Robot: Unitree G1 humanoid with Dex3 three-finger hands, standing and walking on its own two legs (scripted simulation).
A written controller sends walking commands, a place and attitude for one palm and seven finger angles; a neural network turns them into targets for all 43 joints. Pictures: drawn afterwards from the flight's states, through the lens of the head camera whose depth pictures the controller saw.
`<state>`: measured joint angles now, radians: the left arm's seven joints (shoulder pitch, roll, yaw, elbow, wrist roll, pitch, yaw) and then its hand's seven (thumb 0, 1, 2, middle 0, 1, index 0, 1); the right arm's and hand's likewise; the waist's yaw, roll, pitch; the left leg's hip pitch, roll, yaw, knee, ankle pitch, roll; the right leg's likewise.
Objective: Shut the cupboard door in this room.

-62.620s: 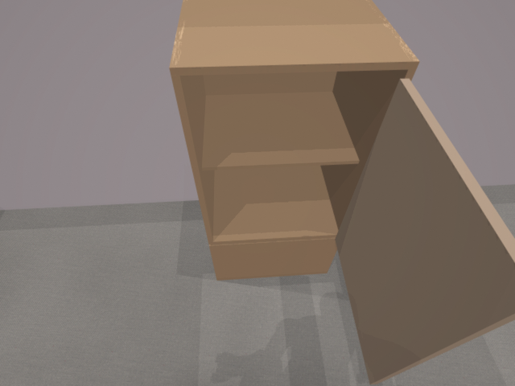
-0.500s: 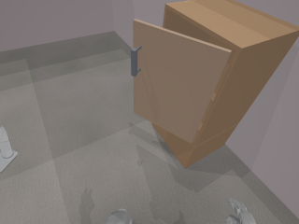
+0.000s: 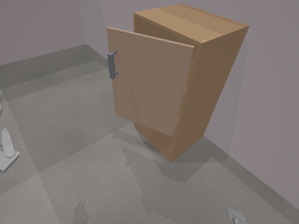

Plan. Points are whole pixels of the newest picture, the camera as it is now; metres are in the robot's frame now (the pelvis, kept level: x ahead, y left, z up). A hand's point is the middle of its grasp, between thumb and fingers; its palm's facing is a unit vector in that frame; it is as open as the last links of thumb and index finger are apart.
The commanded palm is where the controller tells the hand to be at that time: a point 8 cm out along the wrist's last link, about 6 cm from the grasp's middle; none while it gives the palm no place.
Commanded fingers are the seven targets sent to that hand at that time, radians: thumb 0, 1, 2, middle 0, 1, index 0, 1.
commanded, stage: stop stepping back and stand still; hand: left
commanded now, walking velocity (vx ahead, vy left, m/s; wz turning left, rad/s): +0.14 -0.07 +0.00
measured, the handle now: (113, 64) +0.86 +0.21 -0.01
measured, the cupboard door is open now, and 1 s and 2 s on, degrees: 27 27 27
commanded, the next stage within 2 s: let the arm hang, fingers relaxed in 0.36 s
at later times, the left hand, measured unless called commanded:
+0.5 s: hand (25, 158) +0.21 +0.27 +0.15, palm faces +0.44 -0.79 -0.43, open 7.4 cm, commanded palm none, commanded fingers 0.00 0.90 0.90 -0.20 -0.30 -0.20 -0.30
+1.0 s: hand out of the picture -0.09 +0.17 -0.16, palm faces +0.06 -0.98 -0.19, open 7.3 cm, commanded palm none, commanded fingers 0.00 0.90 0.90 -0.20 -0.30 -0.20 -0.30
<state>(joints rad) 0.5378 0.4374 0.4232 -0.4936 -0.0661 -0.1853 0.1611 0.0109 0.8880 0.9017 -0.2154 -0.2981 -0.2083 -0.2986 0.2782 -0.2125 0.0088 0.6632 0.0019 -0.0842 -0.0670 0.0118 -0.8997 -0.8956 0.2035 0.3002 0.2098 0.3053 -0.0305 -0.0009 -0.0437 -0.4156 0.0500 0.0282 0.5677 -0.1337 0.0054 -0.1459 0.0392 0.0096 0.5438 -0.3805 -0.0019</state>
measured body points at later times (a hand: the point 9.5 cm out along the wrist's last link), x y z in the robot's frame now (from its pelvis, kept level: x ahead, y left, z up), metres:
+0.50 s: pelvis +0.01 -0.01 +0.00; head -0.02 -0.01 +0.45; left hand +0.18 +0.31 +0.17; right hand +0.17 -0.24 -0.08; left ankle +0.10 +0.11 -0.73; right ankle -0.05 -0.12 -0.73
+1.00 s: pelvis +0.02 +0.00 +0.01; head +0.04 +0.01 +0.46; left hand -0.09 +0.22 -0.14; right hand +0.02 -0.24 -0.14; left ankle +0.10 +0.11 -0.73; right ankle -0.05 -0.12 -0.73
